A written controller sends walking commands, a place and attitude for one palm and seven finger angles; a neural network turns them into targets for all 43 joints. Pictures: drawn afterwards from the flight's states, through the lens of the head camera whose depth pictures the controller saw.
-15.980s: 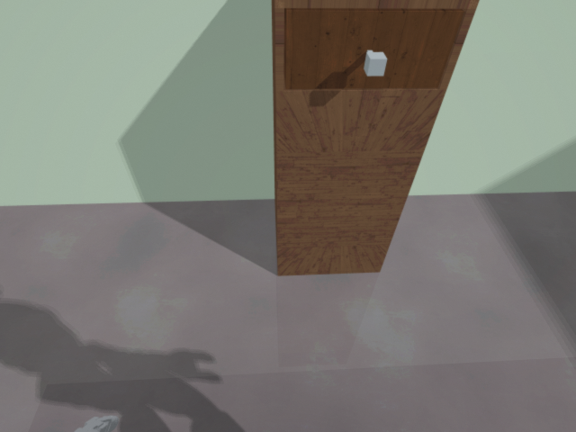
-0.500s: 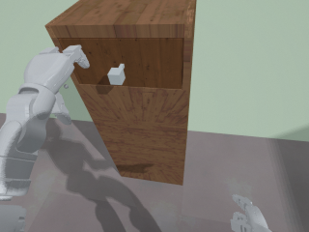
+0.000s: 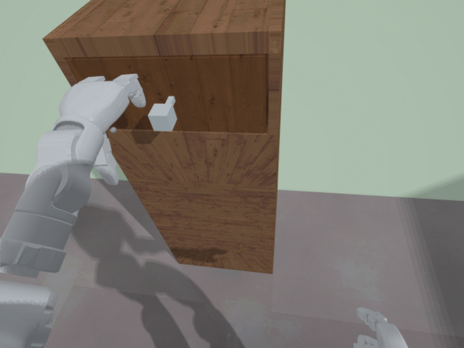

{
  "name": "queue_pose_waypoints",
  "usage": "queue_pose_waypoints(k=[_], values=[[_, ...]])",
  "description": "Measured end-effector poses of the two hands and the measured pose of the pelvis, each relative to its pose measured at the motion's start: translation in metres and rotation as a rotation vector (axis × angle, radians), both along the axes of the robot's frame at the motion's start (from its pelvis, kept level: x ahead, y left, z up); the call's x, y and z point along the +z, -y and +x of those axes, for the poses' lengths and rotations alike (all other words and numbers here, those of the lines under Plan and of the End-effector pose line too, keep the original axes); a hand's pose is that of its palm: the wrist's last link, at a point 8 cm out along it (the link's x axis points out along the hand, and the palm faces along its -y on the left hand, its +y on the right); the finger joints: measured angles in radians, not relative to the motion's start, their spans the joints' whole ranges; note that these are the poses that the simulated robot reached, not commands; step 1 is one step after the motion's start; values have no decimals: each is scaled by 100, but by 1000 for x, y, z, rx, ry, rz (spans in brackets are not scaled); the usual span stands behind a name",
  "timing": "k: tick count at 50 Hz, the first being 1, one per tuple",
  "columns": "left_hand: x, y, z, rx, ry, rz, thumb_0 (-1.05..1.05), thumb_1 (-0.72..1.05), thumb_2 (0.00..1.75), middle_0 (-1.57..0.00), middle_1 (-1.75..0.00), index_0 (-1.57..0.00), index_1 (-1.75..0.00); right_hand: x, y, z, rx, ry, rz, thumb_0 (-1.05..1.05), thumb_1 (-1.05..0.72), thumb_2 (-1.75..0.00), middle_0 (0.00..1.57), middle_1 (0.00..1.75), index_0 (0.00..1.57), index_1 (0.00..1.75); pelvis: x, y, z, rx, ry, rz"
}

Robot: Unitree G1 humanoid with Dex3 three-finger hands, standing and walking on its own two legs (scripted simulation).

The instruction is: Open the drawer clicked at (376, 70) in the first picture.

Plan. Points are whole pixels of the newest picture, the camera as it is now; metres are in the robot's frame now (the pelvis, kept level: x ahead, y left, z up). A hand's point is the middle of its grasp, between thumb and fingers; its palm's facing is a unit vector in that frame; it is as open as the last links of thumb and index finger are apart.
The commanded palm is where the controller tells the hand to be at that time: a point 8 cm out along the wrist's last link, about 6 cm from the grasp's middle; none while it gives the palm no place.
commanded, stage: move the hooked fingers above the handle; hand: left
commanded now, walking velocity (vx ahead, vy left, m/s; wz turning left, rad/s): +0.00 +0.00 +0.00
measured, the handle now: (166, 111) +0.51 +0.19 +0.14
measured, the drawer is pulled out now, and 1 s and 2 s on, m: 0.00 0.00 0.00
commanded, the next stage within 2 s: none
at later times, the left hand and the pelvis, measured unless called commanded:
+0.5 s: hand (144, 120) +0.44 +0.20 +0.17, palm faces -0.09 +0.03 -1.00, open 13.9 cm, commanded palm +0.43 +0.20 +0.27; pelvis +0.02 +0.00 +0.00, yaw +1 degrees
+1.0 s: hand (166, 81) +0.47 +0.15 +0.23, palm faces +0.05 -0.01 -1.00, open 13.5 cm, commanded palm +0.46 +0.20 +0.26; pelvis -0.01 -0.01 +0.00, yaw -3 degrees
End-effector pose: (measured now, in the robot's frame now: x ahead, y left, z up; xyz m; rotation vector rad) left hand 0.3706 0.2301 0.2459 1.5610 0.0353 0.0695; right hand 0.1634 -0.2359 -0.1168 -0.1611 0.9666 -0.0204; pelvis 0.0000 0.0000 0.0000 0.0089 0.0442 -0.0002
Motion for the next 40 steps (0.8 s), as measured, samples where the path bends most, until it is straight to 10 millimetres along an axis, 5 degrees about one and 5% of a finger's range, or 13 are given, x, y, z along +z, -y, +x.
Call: queue_pose_waypoints(k=[4,8,15,20,24,29,34,40], values=[[-18,37,7,-171,-61,1,0,-49,30,-31,-120,-32,-120,5,-2,7,-12,31,-11,1,-91,-89,20,30,20,30,0,-2,4,-1,-2,1],[-8,57,17,-291,13,-20,0,-49,30,-32,-120,-33,-120,8,-4,11,-29,59,-12,1,-91,-89,20,30,20,30,0,-2,9,-12,-7,0],[26,8,49,-33,139,-40,0,-49,30,-32,-120,-32,-120,-2,-2,-2,-47,-21,8,1,-91,-89,20,30,20,30,0,1,12,-28,-33,2],[11,-14,53,123,-9,27,0,-48,30,-31,-120,-32,-120,-9,6,-12,-62,-88,5,1,-91,-89,20,30,20,30,-1,1,16,-13,-46,1],[-17,24,52,-55,-136,31,0,-48,30,-31,-120,-32,-120,-8,11,-12,-58,-92,-35,1,-91,-89,20,30,20,30,-1,0,18,9,-39,2],[5,60,54,-271,-9,14,0,-48,30,-32,-120,-29,-122,-3,12,-5,-64,-50,-63,1,-91,-89,20,30,20,30,-2,-1,21,10,-39,0],[24,63,78,-238,77,-59,0,-49,30,-38,-125,-30,-121,-5,9,-10,-81,-58,-37,1,-91,-89,20,30,20,30,-2,-1,20,-9,-57,1],[30,71,81,-169,91,-42,0,-49,30,-47,-130,-36,-129,-11,9,-30,-93,-112,-17,1,-91,-89,20,30,20,30,-2,4,12,-22,-60,3]])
